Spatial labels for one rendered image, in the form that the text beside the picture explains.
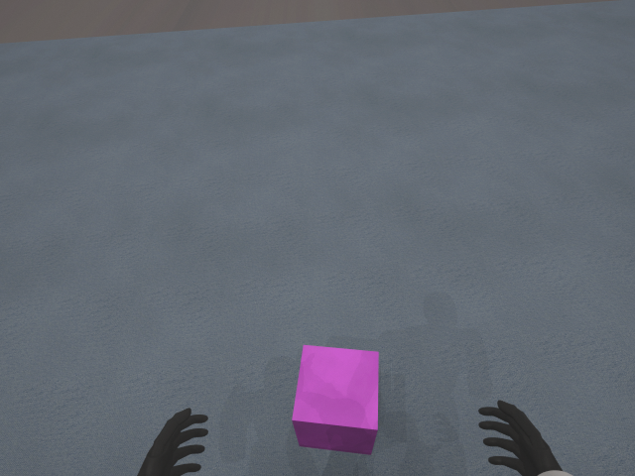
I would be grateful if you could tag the left robot hand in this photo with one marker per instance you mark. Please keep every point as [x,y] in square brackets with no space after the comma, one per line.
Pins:
[165,453]

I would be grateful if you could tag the carton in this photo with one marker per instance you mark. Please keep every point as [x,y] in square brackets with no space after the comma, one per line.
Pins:
[336,404]

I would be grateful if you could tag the right robot hand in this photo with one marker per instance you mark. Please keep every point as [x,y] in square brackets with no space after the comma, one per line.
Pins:
[535,455]

